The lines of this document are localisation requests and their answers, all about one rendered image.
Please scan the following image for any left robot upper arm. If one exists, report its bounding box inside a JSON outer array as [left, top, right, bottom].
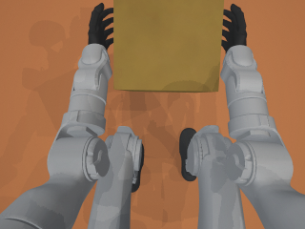
[[0, 135, 111, 229]]

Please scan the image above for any right robot upper arm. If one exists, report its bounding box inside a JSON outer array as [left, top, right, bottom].
[[224, 139, 305, 229]]

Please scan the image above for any robot right forearm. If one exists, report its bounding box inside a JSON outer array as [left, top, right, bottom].
[[220, 45, 294, 173]]

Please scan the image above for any robot left forearm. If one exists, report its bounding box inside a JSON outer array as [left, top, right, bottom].
[[47, 43, 112, 170]]

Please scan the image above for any right robot hand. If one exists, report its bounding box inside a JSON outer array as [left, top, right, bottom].
[[221, 4, 247, 54]]

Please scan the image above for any carton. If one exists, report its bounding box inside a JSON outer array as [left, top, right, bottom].
[[113, 0, 224, 93]]

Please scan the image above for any robot right thigh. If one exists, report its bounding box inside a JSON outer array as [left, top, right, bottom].
[[189, 133, 246, 229]]

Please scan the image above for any left robot foot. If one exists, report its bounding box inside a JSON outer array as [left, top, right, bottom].
[[132, 144, 145, 193]]

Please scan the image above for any left robot hand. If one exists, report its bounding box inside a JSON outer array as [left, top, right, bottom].
[[88, 3, 113, 50]]

